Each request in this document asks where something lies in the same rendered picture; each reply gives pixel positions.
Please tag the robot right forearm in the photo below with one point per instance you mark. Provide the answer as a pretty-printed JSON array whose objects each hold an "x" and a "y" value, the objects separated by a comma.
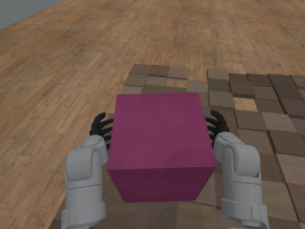
[{"x": 242, "y": 194}]

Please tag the carton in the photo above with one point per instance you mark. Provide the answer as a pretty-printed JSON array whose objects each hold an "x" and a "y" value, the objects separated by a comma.
[{"x": 160, "y": 147}]

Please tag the right robot hand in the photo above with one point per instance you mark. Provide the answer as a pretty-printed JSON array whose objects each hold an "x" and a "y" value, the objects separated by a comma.
[{"x": 220, "y": 125}]

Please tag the left robot hand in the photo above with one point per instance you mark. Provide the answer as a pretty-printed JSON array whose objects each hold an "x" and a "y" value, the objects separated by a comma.
[{"x": 96, "y": 128}]

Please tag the robot left forearm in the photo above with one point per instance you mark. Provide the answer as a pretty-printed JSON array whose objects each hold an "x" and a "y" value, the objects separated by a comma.
[{"x": 84, "y": 205}]

